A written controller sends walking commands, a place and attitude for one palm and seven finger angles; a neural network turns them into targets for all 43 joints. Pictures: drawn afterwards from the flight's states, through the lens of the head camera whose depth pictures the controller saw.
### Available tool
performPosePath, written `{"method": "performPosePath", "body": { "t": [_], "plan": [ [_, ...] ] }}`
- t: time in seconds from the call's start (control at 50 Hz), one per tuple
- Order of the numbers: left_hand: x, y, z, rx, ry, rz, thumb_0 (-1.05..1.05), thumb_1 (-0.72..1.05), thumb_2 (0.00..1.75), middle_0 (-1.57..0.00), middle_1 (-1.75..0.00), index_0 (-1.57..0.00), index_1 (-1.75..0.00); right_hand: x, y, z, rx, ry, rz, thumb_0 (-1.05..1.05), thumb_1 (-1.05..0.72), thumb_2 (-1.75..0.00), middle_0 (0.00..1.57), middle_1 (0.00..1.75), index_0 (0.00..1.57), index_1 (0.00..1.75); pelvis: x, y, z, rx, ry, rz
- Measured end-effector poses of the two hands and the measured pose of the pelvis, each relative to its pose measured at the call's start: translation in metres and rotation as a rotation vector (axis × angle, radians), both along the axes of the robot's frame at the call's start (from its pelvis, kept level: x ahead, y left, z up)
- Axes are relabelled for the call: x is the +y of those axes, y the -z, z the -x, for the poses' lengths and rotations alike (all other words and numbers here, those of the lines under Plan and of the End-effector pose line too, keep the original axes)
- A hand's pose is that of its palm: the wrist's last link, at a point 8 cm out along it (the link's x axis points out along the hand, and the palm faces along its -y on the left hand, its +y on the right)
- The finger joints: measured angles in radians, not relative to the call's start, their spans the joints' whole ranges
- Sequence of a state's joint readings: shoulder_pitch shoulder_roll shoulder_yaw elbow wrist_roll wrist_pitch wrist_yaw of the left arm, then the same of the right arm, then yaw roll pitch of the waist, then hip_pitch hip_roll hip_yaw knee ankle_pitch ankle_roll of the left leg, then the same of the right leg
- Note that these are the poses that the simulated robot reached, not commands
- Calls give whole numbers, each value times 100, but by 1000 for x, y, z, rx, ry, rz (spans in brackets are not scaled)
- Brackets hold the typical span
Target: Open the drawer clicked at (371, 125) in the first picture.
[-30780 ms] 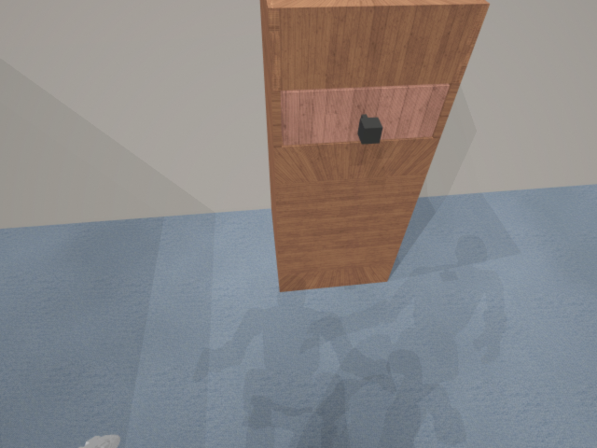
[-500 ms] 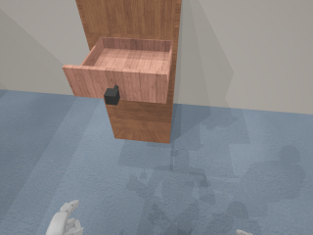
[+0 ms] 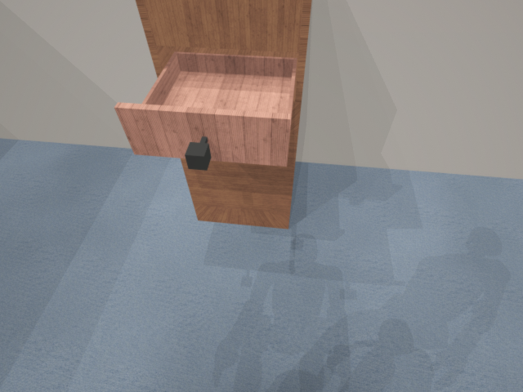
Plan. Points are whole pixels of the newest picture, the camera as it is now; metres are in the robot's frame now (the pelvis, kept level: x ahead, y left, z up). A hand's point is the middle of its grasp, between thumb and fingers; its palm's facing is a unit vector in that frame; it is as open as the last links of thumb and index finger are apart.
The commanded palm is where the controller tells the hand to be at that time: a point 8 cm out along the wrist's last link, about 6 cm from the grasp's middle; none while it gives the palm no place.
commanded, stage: let the arm hang, fingers relaxed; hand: left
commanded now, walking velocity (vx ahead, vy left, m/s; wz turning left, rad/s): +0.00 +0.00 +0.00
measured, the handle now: (200, 150) +0.59 +0.18 -0.01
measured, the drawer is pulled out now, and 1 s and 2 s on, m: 0.29 0.29 0.29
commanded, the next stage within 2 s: look to check the result in 0.40 s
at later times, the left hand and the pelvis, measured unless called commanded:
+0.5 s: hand out of the picture +0.02 +0.16 -0.17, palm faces +0.01 -0.97 -0.22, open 7.4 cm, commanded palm none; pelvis +0.01 -0.02 +0.00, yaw -1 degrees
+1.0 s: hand out of the picture +0.05 +0.17 -0.17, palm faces +0.01 -0.97 -0.25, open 7.4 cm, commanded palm none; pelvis +0.02 -0.03 +0.00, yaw +0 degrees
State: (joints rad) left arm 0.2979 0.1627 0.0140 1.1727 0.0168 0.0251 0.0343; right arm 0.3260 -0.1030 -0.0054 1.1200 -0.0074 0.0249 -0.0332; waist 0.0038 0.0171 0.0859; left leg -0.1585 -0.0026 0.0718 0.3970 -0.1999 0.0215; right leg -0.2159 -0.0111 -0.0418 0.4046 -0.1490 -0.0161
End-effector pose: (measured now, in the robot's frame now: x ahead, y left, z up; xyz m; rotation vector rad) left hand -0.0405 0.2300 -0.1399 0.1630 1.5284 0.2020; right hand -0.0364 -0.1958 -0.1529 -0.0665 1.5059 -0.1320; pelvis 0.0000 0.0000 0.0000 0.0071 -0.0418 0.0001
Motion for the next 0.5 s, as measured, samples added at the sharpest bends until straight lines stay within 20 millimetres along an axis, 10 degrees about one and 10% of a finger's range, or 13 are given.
{"method": "performPosePath", "body": {
  "t": [0.2,0.5],
  "plan": [
    [-15,2,-48,-128,40,10,1,92,90,-20,-30,-20,-30,-2,3,-16,-63,21,-11,1,-91,-90,20,30,20,30,-5,0,-1,1,9,-6],
    [-20,1,-58,-123,45,6,0,91,90,-20,-30,-20,-30,-37,-2,-15,-28,21,47,1,-91,-90,19,30,20,30,-18,-1,-8,2,10,-1]
  ]
}}
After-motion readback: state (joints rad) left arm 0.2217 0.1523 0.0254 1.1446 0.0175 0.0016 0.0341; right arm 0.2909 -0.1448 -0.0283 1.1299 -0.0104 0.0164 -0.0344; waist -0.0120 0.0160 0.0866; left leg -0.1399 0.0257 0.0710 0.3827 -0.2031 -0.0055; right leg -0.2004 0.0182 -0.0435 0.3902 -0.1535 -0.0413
